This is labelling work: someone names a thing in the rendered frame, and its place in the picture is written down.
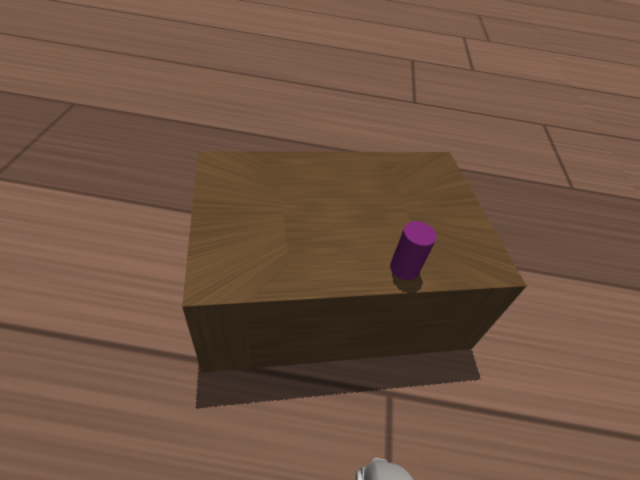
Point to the can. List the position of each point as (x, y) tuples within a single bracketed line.
[(414, 246)]

